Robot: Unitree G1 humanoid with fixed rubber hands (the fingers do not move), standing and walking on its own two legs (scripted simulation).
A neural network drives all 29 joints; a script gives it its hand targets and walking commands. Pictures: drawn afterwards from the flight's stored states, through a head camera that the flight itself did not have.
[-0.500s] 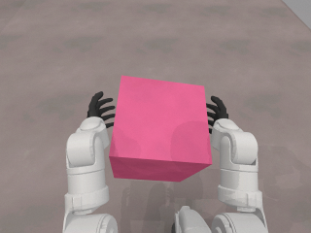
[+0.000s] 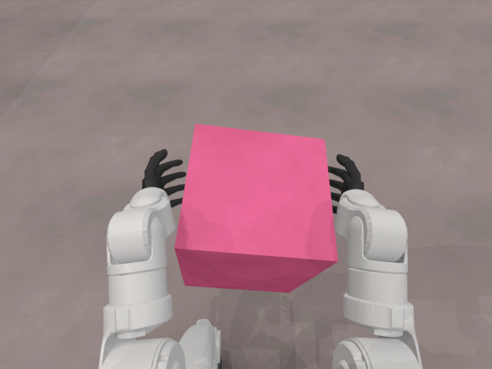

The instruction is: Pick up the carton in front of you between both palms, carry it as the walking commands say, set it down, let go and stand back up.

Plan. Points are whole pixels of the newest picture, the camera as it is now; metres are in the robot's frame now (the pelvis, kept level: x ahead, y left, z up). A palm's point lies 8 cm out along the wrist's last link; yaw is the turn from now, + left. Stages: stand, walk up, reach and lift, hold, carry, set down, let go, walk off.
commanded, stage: carry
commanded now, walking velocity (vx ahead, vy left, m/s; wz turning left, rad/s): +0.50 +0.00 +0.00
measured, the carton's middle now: (248, 219) +0.36 +0.02 +0.00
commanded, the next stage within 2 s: none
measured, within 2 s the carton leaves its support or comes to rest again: neither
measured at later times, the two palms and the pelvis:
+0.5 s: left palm (189, 74) +0.65 +0.16 +0.10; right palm (330, 81) +0.63 -0.14 +0.10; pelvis +0.33 +0.02 +0.01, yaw -3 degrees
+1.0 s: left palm (217, 13) +0.91 +0.12 +0.11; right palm (329, 13) +0.91 -0.17 +0.10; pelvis +0.65 -0.03 +0.01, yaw +0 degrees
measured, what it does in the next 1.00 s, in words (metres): walks ahead: left foot, then right foot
